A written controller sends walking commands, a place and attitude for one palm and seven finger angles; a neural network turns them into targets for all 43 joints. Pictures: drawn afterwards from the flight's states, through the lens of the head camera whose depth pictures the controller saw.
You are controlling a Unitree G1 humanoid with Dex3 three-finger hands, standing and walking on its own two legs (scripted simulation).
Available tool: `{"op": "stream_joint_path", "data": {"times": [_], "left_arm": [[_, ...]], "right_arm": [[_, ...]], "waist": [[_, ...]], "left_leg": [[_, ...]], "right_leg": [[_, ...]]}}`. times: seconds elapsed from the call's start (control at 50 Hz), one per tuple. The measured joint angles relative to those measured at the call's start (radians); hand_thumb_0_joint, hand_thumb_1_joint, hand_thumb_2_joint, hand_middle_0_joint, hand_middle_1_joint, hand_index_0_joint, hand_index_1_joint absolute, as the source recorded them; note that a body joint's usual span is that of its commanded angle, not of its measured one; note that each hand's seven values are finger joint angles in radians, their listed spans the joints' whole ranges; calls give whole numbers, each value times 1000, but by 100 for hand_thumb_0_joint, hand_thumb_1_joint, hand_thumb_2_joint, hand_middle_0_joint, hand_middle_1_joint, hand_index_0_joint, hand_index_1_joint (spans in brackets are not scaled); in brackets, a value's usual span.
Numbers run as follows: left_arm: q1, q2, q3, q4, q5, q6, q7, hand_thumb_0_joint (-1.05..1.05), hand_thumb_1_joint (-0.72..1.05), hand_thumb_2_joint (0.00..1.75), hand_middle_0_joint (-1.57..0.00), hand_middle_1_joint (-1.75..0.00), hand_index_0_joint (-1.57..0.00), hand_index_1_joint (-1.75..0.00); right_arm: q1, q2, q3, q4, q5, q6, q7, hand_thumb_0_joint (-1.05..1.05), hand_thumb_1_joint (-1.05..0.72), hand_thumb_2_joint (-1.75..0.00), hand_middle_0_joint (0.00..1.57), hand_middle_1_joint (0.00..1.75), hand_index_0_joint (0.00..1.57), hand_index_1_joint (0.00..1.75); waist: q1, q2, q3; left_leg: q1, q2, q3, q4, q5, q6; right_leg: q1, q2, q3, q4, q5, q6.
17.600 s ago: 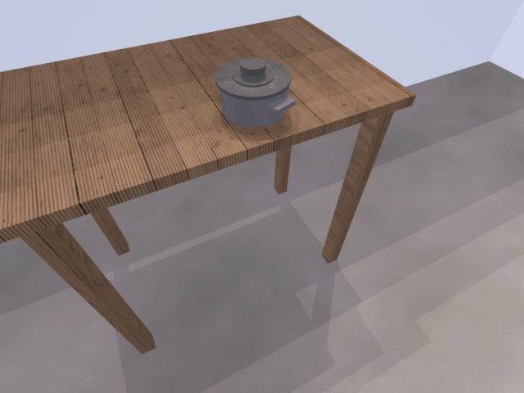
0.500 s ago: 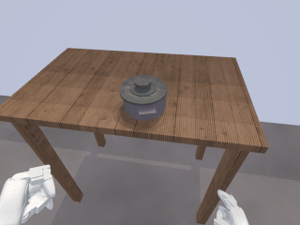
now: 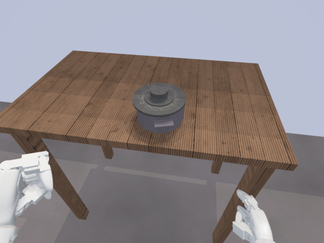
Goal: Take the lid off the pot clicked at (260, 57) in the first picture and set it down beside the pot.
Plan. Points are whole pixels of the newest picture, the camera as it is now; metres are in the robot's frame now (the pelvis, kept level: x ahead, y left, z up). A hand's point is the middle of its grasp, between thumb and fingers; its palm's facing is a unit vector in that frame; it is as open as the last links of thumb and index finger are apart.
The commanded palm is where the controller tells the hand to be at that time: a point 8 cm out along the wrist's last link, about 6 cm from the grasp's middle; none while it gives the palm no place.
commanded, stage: raise the hand higher, near the body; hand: left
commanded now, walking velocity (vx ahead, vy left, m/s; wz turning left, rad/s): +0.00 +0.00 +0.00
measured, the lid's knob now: (159, 91) +0.48 +0.08 +0.15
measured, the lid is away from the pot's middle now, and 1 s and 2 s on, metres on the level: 0.00 0.00 0.00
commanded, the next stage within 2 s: reach forward and open the fingers in 0.22 s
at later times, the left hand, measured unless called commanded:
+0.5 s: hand (48, 154) +0.19 +0.23 +0.21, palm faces +0.38 -0.34 -0.86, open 3.0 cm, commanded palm +0.14 +0.26 +0.23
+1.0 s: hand (38, 144) +0.22 +0.27 +0.20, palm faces -0.06 +0.04 -1.00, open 5.7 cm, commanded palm +0.19 +0.26 +0.26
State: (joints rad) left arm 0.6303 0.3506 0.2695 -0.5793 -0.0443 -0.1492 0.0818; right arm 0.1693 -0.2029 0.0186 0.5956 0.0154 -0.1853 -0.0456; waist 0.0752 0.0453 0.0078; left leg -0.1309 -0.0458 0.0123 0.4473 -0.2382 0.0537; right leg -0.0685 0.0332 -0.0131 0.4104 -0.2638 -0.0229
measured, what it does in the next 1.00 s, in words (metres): stands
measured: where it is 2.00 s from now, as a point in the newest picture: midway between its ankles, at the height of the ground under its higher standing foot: outside the picture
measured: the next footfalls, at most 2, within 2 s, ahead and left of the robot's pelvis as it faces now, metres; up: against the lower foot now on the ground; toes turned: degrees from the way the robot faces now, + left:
none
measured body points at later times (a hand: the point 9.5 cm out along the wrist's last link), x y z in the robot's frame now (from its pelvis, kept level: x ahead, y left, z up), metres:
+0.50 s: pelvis -0.01 +0.00 +0.00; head -0.01 -0.04 +0.44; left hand +0.17 +0.25 +0.25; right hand +0.20 -0.22 -0.09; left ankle +0.01 +0.08 -0.74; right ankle -0.02 -0.10 -0.74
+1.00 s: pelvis -0.03 -0.01 +0.00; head -0.03 -0.06 +0.44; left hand +0.22 +0.26 +0.25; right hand +0.20 -0.21 -0.09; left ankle +0.01 +0.08 -0.74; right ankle -0.02 -0.11 -0.74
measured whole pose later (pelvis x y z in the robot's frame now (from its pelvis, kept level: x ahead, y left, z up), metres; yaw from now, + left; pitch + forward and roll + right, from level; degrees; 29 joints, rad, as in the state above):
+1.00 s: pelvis -0.03 -0.01 +0.00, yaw +2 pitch -2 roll -1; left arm 0.00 0.80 0.16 -0.30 0.67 0.10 -0.38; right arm 0.08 -0.29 0.04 0.57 0.06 0.06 0.00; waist 0.07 0.14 0.01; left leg -0.25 -0.05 -0.02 0.46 -0.18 0.05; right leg -0.19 0.02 -0.06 0.45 -0.23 -0.03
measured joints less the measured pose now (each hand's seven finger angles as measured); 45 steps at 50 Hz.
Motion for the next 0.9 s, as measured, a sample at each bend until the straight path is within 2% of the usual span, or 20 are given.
{"op": "stream_joint_path", "data": {"times": [0.14,0.34,0.38,0.46,0.5,0.58,0.66,0.8,0.9], "left_arm": [[-54,2,22,-36,-8,4,1,1,89,90,-130,-150,-130,-150],[-136,20,77,-40,-23,-12,7,1,89,90,-131,-150,-131,-150],[-150,61,68,-70,142,45,29,1,89,90,-131,-150,-131,-150],[-178,158,43,-117,376,158,36,1,86,93,-130,-146,-130,-146],[-176,216,39,-116,472,203,19,1,83,95,-130,-142,-130,-142],[-197,337,20,-73,610,270,-49,0,75,101,-128,-131,-128,-131],[-260,397,-8,11,672,296,-145,0,65,109,-126,-119,-126,-119],[-402,405,-73,118,690,287,-316,0,44,123,-120,-95,-120,-95],[-528,437,-115,190,709,250,-400,0,27,133,-116,-78,-115,-78]], "right_arm": [[6,4,17,2,-4,9,12,1,-91,-90,20,30,20,30],[20,-1,17,29,0,29,10,1,-91,-90,20,30,20,30],[32,-17,20,9,-10,65,17,1,-91,-90,20,30,20,30],[5,-50,10,-38,-10,160,38,1,-91,-90,20,30,20,30],[-22,-63,8,-57,-2,216,44,1,-91,-90,20,30,20,30],[-63,-86,5,-73,17,286,51,1,-91,-90,20,30,20,30],[-88,-100,1,-64,38,298,53,1,-91,-90,20,30,20,30],[-93,-101,6,-45,48,266,42,1,-91,-90,20,30,20,30],[-96,-94,19,-27,47,251,34,1,-91,-90,20,30,20,30]], "waist": [[8,8,8],[0,11,19],[10,11,-7],[12,31,-13],[13,44,-9],[17,67,-16],[17,89,-30],[14,101,-33],[10,97,-16]], "left_leg": [[-7,0,-3,5,-2,0],[-8,3,-3,1,1,-3],[-39,2,3,13,-2,-4],[-92,-3,10,44,-6,-3],[-111,-1,17,54,-7,-2],[-145,2,16,75,-7,-3],[-154,-1,1,78,-2,-3],[-134,-9,-27,53,20,-4],[-120,-10,-38,35,39,-6]], "right_leg": [[-2,0,-3,-2,1,1],[-5,3,-3,-5,4,-3],[-44,2,1,20,-4,-3],[-111,-5,6,80,-24,-4],[-134,-3,11,97,-25,-3],[-167,-1,9,116,-26,-4],[-168,-3,-6,113,-24,-4],[-137,-10,-34,81,-8,-5],[-118,-10,-45,59,9,-7]]}}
